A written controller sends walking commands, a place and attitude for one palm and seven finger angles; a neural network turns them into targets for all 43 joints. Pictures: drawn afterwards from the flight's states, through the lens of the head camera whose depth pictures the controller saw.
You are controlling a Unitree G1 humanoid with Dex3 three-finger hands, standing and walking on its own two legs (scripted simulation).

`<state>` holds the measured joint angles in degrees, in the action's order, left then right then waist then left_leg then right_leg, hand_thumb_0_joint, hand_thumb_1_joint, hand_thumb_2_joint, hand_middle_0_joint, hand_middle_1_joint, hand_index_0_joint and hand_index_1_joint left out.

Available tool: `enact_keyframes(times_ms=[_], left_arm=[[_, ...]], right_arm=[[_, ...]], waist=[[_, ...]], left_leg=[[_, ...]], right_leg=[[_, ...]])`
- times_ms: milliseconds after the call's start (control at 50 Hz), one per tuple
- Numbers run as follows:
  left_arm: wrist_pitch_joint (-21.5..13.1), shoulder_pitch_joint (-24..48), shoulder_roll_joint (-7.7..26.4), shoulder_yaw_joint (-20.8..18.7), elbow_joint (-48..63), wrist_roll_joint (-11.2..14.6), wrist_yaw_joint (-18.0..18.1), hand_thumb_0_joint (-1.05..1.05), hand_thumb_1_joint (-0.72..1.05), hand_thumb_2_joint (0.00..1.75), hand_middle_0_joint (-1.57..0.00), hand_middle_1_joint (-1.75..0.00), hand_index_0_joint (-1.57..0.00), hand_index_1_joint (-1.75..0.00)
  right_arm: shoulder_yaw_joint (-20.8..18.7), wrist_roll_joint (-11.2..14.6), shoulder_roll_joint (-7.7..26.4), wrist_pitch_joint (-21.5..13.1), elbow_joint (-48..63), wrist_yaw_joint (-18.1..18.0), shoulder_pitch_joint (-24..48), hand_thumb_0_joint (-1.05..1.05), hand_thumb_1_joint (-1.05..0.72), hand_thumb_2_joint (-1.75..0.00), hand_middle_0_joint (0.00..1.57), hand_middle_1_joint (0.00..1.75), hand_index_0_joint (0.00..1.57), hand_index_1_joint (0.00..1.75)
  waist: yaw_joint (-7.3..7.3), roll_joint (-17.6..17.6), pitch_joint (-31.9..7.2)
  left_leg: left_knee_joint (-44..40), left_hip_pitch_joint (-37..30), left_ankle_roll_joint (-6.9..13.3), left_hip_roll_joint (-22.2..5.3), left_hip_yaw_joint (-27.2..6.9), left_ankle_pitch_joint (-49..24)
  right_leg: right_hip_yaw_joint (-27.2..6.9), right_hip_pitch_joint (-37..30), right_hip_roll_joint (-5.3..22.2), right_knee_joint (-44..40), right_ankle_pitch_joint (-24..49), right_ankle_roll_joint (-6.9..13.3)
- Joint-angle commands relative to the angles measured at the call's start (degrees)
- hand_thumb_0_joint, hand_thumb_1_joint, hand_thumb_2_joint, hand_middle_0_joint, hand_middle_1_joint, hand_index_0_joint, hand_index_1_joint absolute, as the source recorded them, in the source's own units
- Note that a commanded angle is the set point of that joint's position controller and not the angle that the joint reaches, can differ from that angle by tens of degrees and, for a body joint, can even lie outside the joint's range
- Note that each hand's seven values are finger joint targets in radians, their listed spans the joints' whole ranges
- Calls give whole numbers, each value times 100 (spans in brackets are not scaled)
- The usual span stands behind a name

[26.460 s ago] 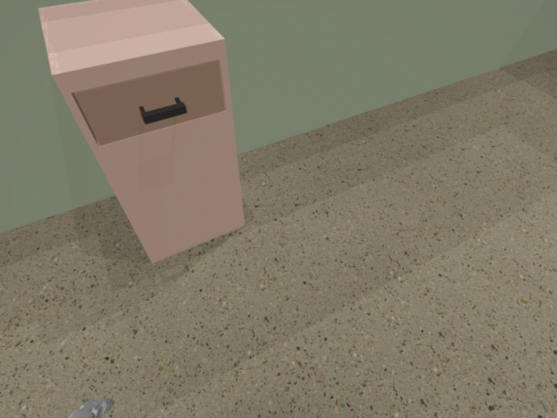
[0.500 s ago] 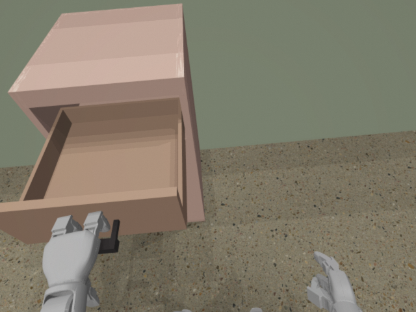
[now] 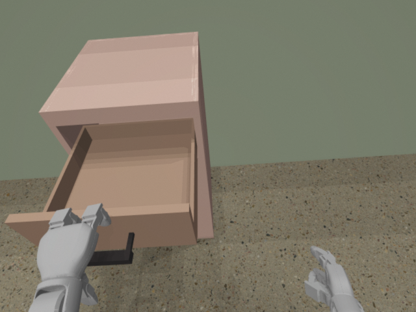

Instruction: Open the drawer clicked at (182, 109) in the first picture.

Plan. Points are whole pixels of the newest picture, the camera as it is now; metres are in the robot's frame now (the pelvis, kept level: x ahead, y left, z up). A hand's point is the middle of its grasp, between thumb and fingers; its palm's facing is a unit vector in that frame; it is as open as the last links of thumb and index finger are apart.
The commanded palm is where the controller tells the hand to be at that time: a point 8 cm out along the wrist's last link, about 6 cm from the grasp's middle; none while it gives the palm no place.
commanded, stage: lift the hand off the handle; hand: left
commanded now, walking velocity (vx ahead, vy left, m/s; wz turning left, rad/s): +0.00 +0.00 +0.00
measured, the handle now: (106, 248) +0.24 +0.27 -0.05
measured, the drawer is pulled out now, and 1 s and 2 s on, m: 0.29 0.29 0.29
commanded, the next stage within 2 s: draw the hand back to the body in 0.52 s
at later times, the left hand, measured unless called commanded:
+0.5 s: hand (70, 230) +0.21 +0.26 +0.11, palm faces +0.09 -0.08 -0.99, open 13.9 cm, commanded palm +0.18 +0.25 +0.15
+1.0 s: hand (56, 231) +0.20 +0.27 +0.11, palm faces +0.07 -0.07 -0.99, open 13.9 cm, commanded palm +0.17 +0.26 +0.17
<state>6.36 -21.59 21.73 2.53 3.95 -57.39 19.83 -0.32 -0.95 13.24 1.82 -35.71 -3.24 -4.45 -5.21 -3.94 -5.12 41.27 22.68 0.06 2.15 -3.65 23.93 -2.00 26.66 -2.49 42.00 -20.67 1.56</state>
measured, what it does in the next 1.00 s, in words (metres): stands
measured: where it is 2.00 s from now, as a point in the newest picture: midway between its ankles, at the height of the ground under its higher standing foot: outside the picture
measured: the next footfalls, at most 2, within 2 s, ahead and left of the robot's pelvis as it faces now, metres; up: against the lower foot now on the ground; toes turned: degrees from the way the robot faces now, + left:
none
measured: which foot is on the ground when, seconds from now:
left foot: down 0.00-1.00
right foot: down 0.00-1.00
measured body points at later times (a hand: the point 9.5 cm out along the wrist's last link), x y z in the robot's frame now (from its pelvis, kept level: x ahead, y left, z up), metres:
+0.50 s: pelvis +0.01 +0.01 +0.02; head +0.01 -0.03 +0.47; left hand +0.20 +0.26 +0.16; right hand +0.24 -0.20 -0.07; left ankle -0.03 +0.12 -0.71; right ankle +0.01 -0.10 -0.71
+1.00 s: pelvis +0.00 +0.01 +0.02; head +0.01 -0.03 +0.47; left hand +0.19 +0.28 +0.17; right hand +0.23 -0.19 -0.07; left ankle -0.03 +0.12 -0.71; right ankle +0.01 -0.10 -0.71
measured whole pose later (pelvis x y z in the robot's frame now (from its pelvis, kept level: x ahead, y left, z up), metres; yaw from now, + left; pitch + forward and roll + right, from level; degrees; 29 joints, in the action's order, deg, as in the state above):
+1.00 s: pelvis +0.00 +0.01 +0.02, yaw +0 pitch +0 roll +0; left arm 9.5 -21.9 26.4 -1.6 18.2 -52.2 6.6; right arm 1.2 0.3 13.9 4.7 -35.8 -1.1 -4.5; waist -6.5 -5.8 -1.2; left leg 26.9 9.4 0.8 1.9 -3.6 17.4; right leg -2.5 13.0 -2.0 27.2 -14.1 0.9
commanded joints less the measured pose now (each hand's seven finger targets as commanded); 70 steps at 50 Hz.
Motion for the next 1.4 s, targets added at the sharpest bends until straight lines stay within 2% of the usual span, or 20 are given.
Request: enact_keyframes(times_ms=[0,60,140,240,380,440,460,540,620,640,820,940,1200,1220,1240,1260,1280,1300,1340,1380], left_arm=[[-122,995,1176,-799,1660,8,124,0,-50,30,-30,-120,-30,-120],[-177,954,1132,-771,1799,3,40,0,-50,30,-30,-120,-30,-120],[74,690,1007,-648,1712,102,-224,0,-50,30,-30,-120,-30,-120],[371,641,1191,-748,1962,213,-610,0,-50,30,-30,-120,-30,-120],[234,420,1447,-1018,2673,312,-809,0,-50,30,-30,-120,-30,-120],[259,433,1098,-745,2451,338,-890,0,-50,30,-30,-120,-30,-120],[244,542,1218,-847,2313,385,-927,0,-50,30,-30,-120,-30,-120],[224,800,1108,-657,2287,318,-1014,0,-50,30,-30,-120,-30,-120],[37,954,1562,-1031,2530,240,-965,0,-50,30,-30,-120,-30,-120],[-29,1064,1334,-786,2642,187,-945,0,-50,30,-30,-120,-30,-120],[182,503,1538,-1262,2301,392,-898,0,-50,30,-30,-120,-30,-120],[250,569,1362,-948,2706,487,-1155,0,-50,30,-30,-120,-30,-120],[-69,216,1797,-1537,2941,580,-1023,0,-50,30,-30,-120,-30,-120],[-560,579,181,-1702,3259,4902,-1175,0,-47,32,-30,-118,-30,-118],[-765,-295,538,-1884,2327,5166,-1193,0,-43,33,-29,-115,-29,-115],[-875,-315,454,-1767,2573,5262,-1259,0,-40,34,-29,-113,-29,-113],[-1033,-219,672,-2124,2909,5614,-1258,0,-36,36,-29,-111,-29,-111],[-1179,84,751,-2186,3240,5739,-1247,0,-32,37,-29,-109,-29,-109],[-1391,334,802,-2278,3611,5833,-1180,0,-26,40,-28,-104,-28,-104],[-1450,23,666,-2255,3427,5900,-1157,0,-18,43,-28,-100,-28,-100]], right_arm=[[-134,-18,494,-248,922,-60,883,0,-90,-90,20,30,20,30],[-136,-37,459,-240,879,-24,868,0,-90,-90,20,30,20,30],[-97,25,482,-161,902,64,897,0,-90,-90,20,30,20,30],[-43,76,508,-62,960,97,954,0,-90,-90,20,30,20,30],[-25,65,552,-21,1035,137,958,0,-90,-90,20,30,20,30],[10,92,498,-18,1013,198,941,0,-90,-90,20,30,20,30],[-36,101,544,8,915,182,937,0,-90,-90,20,30,20,30],[-10,104,535,-28,979,175,911,0,-90,-90,20,30,20,30],[-53,49,589,-61,965,109,991,0,-90,-90,20,30,20,30],[-7,32,517,-87,994,127,932,0,-90,-90,20,30,20,30],[-31,130,560,-18,924,179,1084,0,-90,-90,20,30,20,30],[-1,128,563,-32,1016,180,1039,0,-90,-90,20,30,20,30],[-34,109,625,-51,1010,111,1000,0,-90,-90,20,30,20,30],[35,187,225,-458,1357,25,626,0,-90,-90,20,30,20,30],[97,126,327,-744,1130,-57,528,0,-90,-90,20,30,20,30],[105,142,331,-820,1158,-85,605,0,-90,-90,20,30,20,30],[94,124,364,-834,1138,-178,496,0,-90,-90,20,30,20,30],[98,113,383,-911,1145,-242,511,0,-90,-90,20,30,20,30],[149,60,340,-1120,1092,-296,384,0,-90,-90,20,30,20,30],[153,32,309,-1233,974,-294,234,0,-90,-90,20,30,20,30]], waist=[[5,148,-910],[-22,-58,-869],[-57,200,-654],[-133,352,-706],[-187,218,-685],[-102,307,-244],[-76,285,-121],[-85,253,-282],[-183,8,-755],[-157,5,-861],[-229,108,-306],[-149,202,-578],[-234,52,-442],[295,502,91],[231,747,230],[200,638,355],[183,834,212],[191,726,39],[165,-216,-147],[175,-326,10]], left_leg=[[-692,-415,143,58,233,-1677],[-783,-600,119,54,229,-1890],[-1013,-594,92,8,244,-2040],[-1247,-755,130,-12,303,-2281],[-1381,-1008,147,-22,322,-2620],[-1450,-945,149,-43,311,-2409],[-1540,-949,134,-54,293,-2289],[-1553,-1040,160,-23,330,-2207],[-1548,-1205,149,-11,289,-2403],[-1504,-1260,166,6,299,-2457],[-1733,-987,84,-19,274,-2398],[-1720,-1205,147,-15,316,-2517],[-1707,-1196,109,-26,304,-2459],[-1647,-1786,234,-175,241,-2119],[-1751,-1690,214,-251,268,-1882],[-1839,-1582,206,-257,233,-1817],[-1912,-1582,179,-242,227,-1883],[-1927,-1648,171,-226,253,-1907],[-1970,-1711,94,-159,269,-1973],[-2007,-1645,50,-168,250,-2244]], right_leg=[[30,-907,101,-823,1376,60],[8,-1000,87,-909,1518,95],[64,-1234,94,-1053,1661,69],[106,-1721,136,-1208,1974,30],[93,-1998,128,-1390,2362,15],[185,-1731,121,-1506,1990,15],[161,-1693,75,-1585,1847,35],[211,-1736,115,-1638,1656,16],[83,-2014,78,-1637,1857,53],[191,-1968,131,-1596,1826,37],[109,-2052,51,-1705,1883,74],[239,-2136,118,-1730,1950,3],[195,-2090,115,-1786,1959,3],[350,-2039,38,-2027,1781,-9],[390,-2079,28,-1926,1539,-46],[393,-2043,34,-1941,1399,-39],[464,-2180,93,-2043,1431,-77],[426,-2256,157,-2080,1447,-109],[375,-2340,226,-2098,1453,-74],[429,-2374,225,-2087,1716,-53]])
